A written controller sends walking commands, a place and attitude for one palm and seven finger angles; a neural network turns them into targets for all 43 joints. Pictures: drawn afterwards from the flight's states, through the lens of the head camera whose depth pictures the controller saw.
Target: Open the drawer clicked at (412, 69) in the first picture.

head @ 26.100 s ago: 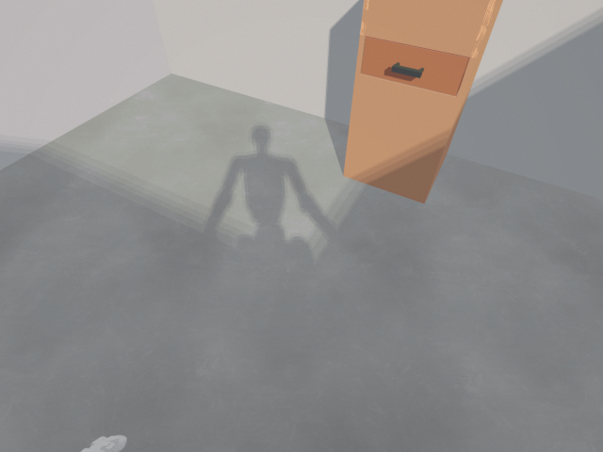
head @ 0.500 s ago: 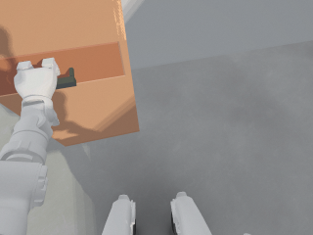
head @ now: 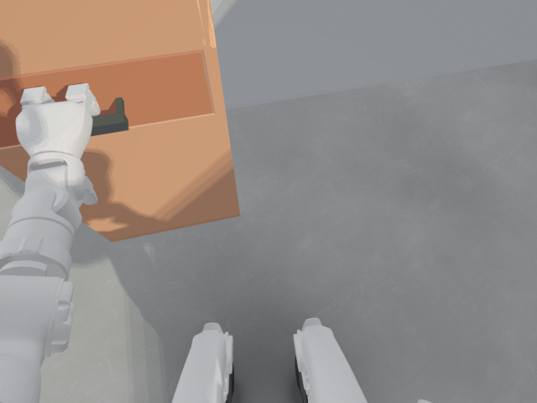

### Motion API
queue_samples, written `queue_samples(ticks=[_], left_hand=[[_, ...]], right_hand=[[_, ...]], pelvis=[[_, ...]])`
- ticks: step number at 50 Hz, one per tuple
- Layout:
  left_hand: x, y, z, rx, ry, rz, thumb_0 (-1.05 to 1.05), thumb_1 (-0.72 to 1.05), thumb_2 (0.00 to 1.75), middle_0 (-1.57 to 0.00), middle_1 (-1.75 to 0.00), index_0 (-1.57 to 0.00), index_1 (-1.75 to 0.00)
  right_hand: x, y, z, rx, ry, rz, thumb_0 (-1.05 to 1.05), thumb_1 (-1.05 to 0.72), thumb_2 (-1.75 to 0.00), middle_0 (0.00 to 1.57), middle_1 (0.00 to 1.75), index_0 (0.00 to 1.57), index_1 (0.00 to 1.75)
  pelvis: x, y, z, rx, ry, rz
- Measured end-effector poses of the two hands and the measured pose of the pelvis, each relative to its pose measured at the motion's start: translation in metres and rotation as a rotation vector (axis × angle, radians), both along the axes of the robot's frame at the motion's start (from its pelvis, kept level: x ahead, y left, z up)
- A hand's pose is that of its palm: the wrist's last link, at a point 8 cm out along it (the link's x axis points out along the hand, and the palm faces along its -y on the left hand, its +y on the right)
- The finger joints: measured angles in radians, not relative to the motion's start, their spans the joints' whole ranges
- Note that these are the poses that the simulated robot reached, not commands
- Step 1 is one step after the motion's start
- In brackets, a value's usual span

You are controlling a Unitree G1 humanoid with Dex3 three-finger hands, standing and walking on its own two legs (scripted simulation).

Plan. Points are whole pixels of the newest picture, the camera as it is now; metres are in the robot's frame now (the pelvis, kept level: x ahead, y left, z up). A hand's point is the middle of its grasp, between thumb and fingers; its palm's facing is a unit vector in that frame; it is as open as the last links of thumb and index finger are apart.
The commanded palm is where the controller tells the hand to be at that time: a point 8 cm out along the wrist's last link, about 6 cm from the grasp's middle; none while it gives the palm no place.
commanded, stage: lift the fingers back up to retry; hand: left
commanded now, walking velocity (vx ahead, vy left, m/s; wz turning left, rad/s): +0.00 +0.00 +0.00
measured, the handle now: (89, 117) +0.56 +0.27 +0.00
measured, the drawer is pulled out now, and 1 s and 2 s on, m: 0.00 0.00 0.00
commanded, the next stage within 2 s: re-aim the fingers above the handle in 0.84 s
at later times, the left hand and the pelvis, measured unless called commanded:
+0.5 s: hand (66, 135) +0.50 +0.28 +0.03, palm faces -0.04 -0.02 -1.00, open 13.8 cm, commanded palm +0.49 +0.27 +0.09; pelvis +0.02 +0.01 +0.04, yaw +0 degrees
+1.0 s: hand (56, 130) +0.49 +0.28 +0.05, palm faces -0.04 -0.04 -1.00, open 13.8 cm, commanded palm +0.48 +0.28 +0.11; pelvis +0.06 +0.01 +0.07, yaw +0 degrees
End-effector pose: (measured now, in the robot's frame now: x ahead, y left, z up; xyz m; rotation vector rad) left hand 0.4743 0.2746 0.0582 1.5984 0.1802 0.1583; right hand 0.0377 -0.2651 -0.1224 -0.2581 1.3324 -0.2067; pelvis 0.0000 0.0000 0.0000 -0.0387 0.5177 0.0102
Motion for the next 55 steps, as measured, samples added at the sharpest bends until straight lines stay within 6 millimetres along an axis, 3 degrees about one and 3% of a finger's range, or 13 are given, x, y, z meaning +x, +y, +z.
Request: queue_samples(ticks=[10, 23, 34, 40, 48, 55], left_hand=[[0.007, 0.002, 0.005, -0.020, 0.026, 0.012, 0.00, -0.49, 0.31, -0.28, -1.33, -0.32, -1.20], [0.004, 0.004, 0.023, -0.055, 0.042, -0.013, 0.00, -0.49, 0.31, -0.31, -1.22, -0.32, -1.20], [0.009, 0.011, 0.054, -0.045, 0.049, 0.047, 0.00, -0.49, 0.31, -0.31, -1.20, -0.33, -1.21], [0.006, 0.005, 0.058, -0.067, 0.102, 0.014, 0.00, -0.49, 0.31, -0.31, -1.20, -0.33, -1.21], [0.002, 0.004, 0.049, -0.080, 0.052, -0.039, 0.00, -0.49, 0.31, -0.31, -1.20, -0.32, -1.20], [-0.008, 0.019, 0.050, -0.032, 0.012, 0.031, 0.00, -0.49, 0.31, -0.31, -1.20, -0.32, -1.20]], right_hand=[[-0.005, 0.001, 0.009, -0.017, 0.004, -0.014, 0.00, -0.91, -0.90, 0.21, 0.30, 0.20, 0.30], [-0.007, 0.006, 0.040, -0.023, 0.052, -0.044, 0.00, -0.91, -0.90, 0.21, 0.30, 0.20, 0.30], [0.021, 0.005, 0.067, -0.015, 0.041, -0.049, 0.00, -0.91, -0.90, 0.21, 0.30, 0.20, 0.30], [0.041, 0.003, 0.078, -0.019, 0.011, -0.045, 0.00, -0.91, -0.90, 0.21, 0.30, 0.20, 0.30], [0.059, -0.003, 0.074, -0.031, -0.006, -0.028, 0.00, -0.91, -0.90, 0.21, 0.30, 0.20, 0.30], [0.067, 0.001, 0.066, -0.006, -0.006, -0.016, 0.00, -0.91, -0.90, 0.20, 0.30, 0.20, 0.30]], pelvis=[[0.000, 0.003, 0.006, -0.004, -0.007, 0.000], [0.020, 0.007, 0.036, -0.010, -0.036, 0.004], [0.043, 0.007, 0.065, -0.007, -0.090, 0.005], [0.054, 0.007, 0.076, -0.001, -0.112, 0.002], [0.060, 0.007, 0.071, 0.000, -0.094, -0.002], [0.059, 0.007, 0.069, 0.000, -0.095, 0.003]])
